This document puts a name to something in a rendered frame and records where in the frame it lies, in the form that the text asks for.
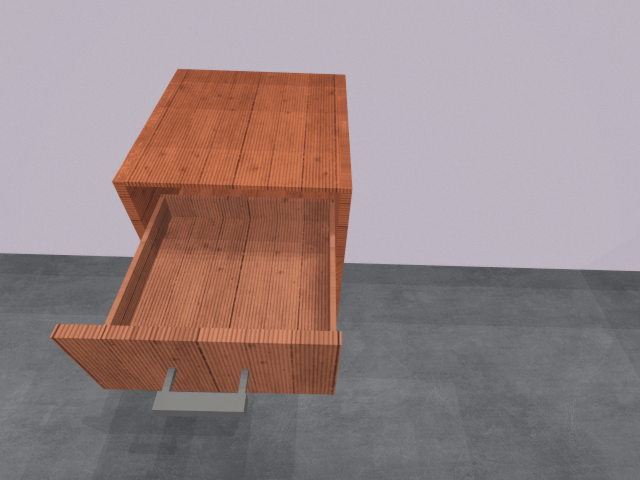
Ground cabinet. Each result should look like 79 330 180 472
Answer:
112 69 352 326

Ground handle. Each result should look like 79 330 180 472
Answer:
152 367 249 418

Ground drawer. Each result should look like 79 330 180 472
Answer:
50 194 342 395

